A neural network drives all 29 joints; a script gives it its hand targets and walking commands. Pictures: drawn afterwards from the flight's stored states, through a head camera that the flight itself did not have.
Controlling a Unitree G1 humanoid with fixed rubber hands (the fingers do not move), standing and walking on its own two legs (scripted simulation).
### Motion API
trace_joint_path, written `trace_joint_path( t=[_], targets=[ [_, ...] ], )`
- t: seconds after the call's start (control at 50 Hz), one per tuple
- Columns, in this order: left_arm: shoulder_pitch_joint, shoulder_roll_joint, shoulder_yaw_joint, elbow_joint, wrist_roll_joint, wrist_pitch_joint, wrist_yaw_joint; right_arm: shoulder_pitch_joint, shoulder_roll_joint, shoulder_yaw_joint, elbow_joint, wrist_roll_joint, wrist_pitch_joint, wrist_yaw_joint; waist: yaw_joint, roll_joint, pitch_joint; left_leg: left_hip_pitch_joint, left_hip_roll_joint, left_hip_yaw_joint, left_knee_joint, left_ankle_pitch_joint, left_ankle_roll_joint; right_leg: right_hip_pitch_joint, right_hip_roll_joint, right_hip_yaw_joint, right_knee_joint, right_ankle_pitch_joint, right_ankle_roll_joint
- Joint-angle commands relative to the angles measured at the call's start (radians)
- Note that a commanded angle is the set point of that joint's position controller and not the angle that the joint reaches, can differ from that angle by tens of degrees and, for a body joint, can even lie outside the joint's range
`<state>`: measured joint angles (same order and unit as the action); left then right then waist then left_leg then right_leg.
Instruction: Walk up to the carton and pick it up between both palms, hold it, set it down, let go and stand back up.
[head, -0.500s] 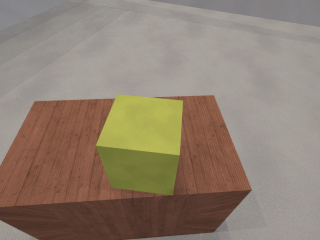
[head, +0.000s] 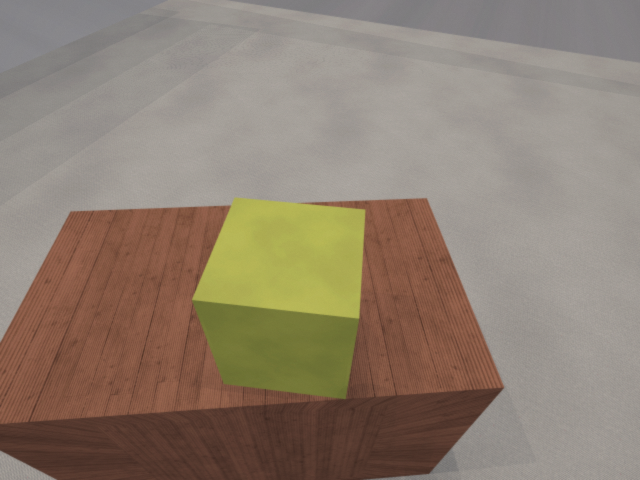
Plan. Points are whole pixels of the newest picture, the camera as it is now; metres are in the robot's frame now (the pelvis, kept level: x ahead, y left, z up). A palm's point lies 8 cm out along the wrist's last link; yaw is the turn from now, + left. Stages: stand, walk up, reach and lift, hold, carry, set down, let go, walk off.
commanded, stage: stand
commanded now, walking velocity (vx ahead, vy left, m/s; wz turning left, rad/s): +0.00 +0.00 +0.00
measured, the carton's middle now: (291, 300) +0.41 +0.06 -0.06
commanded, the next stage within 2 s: none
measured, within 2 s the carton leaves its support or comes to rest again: neither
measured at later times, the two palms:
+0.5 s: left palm out of the picture +0.02 +0.24 -0.13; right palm out of the picture +0.01 -0.25 -0.13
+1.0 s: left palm out of the picture +0.01 +0.23 -0.13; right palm out of the picture +0.01 -0.24 -0.13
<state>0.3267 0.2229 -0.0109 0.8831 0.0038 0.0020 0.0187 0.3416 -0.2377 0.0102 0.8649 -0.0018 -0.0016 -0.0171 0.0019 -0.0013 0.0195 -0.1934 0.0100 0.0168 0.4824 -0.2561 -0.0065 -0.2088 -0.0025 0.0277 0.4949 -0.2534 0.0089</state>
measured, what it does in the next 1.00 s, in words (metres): stands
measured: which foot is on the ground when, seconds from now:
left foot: down 0.00-1.00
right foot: down 0.00-1.00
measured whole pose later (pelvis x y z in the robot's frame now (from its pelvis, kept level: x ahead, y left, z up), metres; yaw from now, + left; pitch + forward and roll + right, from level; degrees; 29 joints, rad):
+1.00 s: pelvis +0.00 +0.00 +0.00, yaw +0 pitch -2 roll +0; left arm 0.32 0.20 -0.02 1.00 0.00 0.00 0.04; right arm 0.34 -0.21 0.02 0.99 0.00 0.00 -0.03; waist 0.00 0.00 0.02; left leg -0.17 0.02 0.01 0.44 -0.24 -0.02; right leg -0.19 0.01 0.03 0.46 -0.24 0.00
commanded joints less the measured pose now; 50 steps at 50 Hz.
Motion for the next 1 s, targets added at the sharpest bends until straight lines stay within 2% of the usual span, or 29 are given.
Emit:
trace_joint_path(
  t=[0.0,0.98],
  targets=[
    [0.031,0.146,0.035,-0.052,0.0,-0.023,0.009,0.038,-0.138,-0.041,-0.052,0.0,-0.02,-0.009,-0.001,-0.006,0.033,-0.021,0.084,-0.097,-0.106,0.074,0.027,-0.028,-0.08,0.089,-0.105,0.103,-0.026],
    [0.047,0.108,0.019,0.079,-0.005,-0.019,0.025,0.061,-0.095,-0.023,0.094,0.001,-0.015,-0.025,-0.004,-0.004,0.053,-0.004,0.088,-0.089,-0.13,0.082,0.015,-0.021,-0.08,0.087,-0.14,0.102,-0.019]
  ],
)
